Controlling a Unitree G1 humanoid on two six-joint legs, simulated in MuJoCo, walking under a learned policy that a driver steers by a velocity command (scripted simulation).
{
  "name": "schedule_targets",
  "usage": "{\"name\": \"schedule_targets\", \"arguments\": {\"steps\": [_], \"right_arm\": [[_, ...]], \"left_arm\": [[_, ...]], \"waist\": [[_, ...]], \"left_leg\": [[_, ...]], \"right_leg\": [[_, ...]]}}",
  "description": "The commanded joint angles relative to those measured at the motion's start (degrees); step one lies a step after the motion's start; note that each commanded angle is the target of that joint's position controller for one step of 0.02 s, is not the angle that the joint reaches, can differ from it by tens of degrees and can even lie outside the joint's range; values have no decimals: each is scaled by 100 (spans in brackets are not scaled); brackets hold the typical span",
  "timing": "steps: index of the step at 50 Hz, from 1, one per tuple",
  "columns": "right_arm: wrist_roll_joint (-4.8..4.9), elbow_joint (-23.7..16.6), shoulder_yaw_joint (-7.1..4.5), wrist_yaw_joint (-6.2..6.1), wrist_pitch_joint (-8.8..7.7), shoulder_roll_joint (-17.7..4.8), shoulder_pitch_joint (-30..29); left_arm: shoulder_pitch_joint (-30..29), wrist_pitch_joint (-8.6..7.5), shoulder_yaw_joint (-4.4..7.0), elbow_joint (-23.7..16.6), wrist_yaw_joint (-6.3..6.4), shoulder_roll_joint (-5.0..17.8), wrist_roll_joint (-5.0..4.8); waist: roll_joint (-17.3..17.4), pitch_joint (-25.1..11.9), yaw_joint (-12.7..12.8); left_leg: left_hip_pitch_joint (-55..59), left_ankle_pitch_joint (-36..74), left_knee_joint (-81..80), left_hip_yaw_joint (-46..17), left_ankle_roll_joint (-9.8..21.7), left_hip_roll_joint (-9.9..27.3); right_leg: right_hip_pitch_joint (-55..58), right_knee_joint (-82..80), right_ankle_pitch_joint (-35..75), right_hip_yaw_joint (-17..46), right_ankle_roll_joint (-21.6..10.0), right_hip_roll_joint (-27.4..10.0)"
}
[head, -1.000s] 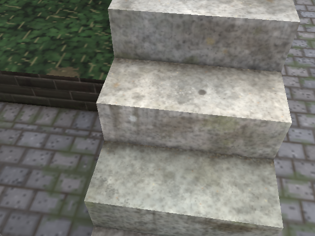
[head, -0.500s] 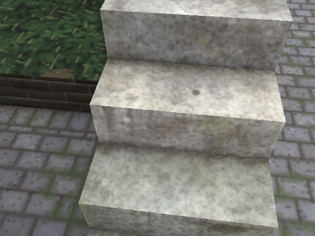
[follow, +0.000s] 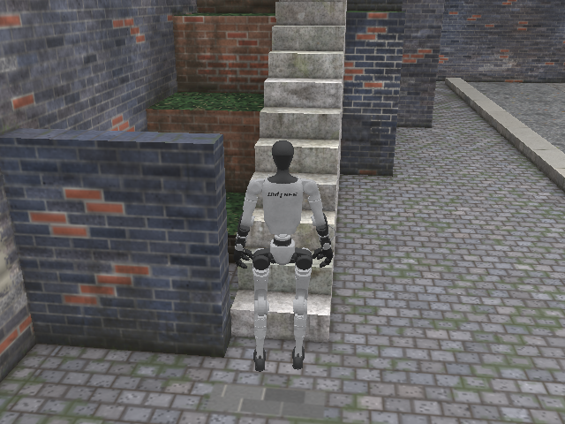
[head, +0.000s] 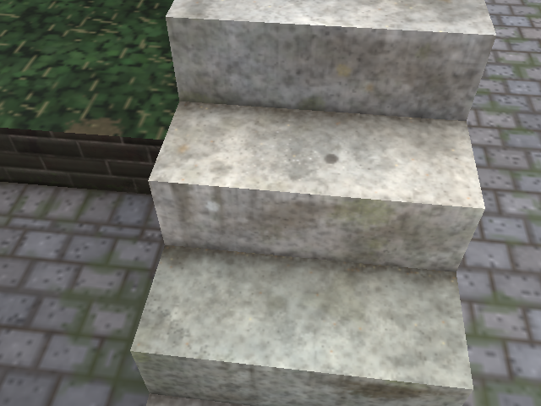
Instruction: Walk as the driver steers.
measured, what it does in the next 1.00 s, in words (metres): stands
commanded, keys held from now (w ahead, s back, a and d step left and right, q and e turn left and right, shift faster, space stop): w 1.00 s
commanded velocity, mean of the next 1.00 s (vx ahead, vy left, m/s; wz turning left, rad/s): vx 0.50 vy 0.00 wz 0.00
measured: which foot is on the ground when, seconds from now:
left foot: down 0.00-1.00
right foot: down 0.00-1.00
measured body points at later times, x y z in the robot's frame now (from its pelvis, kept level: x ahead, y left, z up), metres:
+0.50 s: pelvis +0.00 +0.00 +0.00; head +0.01 +0.00 +0.45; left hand +0.10 +0.24 -0.13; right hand +0.11 -0.26 -0.13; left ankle -0.04 +0.13 -0.75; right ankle -0.03 -0.09 -0.75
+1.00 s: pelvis +0.00 +0.00 +0.00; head +0.01 +0.00 +0.45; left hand +0.11 +0.24 -0.13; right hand +0.11 -0.26 -0.13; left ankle -0.04 +0.13 -0.75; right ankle -0.03 -0.09 -0.75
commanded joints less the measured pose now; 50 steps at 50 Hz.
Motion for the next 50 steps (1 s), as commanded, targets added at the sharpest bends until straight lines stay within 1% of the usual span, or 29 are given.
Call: {"name": "schedule_targets", "arguments": {"steps": [1,32,33,34,36,44,45,46,47,50], "right_arm": [[4,-277,-135,-18,-63,-665,-148],[9,-296,-156,-16,-59,-682,-85],[-24,-304,-157,-12,-56,-672,-128],[9,-295,-155,-14,-58,-669,-55],[12,-302,-159,-15,-58,-682,-90],[7,-305,-163,-16,-55,-679,-87],[-26,-313,-163,-12,-52,-668,-130],[7,-304,-161,-14,-55,-666,-58],[12,-305,-164,-14,-55,-675,-84],[8,-313,-167,-17,-54,-680,-95]], "left_arm": [[-90,-62,121,-246,15,644,-5],[-149,-61,113,-207,8,667,-4],[-230,-66,114,-233,11,650,30],[-122,-65,111,-207,7,655,-9],[-156,-62,113,-210,7,667,-8],[-160,-61,114,-210,8,666,-5],[-240,-66,115,-236,10,648,30],[-131,-65,112,-210,7,654,-10],[-157,-64,115,-209,7,661,-11],[-168,-60,116,-218,8,667,-6]], "waist": [[-49,-233,-1],[-45,-222,-14],[-54,-68,-16],[-49,-322,-14],[-38,-237,-14],[-44,-220,-19],[-53,-65,-20],[-48,-320,-18],[-39,-250,-20],[-42,-234,-20]], "left_leg": [[-186,1369,-110,-413,215,660],[-150,1316,-119,-376,182,686],[-218,1395,-34,-387,208,688],[-113,1316,-99,-373,189,693],[-142,1307,-115,-371,178,686],[-135,1301,-121,-362,173,693],[-204,1381,-36,-373,199,695],[-99,1302,-101,-359,180,700],[-123,1286,-114,-356,171,692],[-124,1307,-114,-355,168,694]], "right_leg": [[264,-62,1492,676,37,-912],[224,-66,1478,731,24,-894],[148,12,1558,748,9,-903],[236,-46,1477,729,19,-893],[220,-62,1464,737,24,-890],[212,-68,1486,751,21,-888],[137,10,1567,767,6,-896],[225,-49,1485,748,16,-887],[216,-63,1461,752,20,-884],[212,-62,1499,759,21,-884]]}}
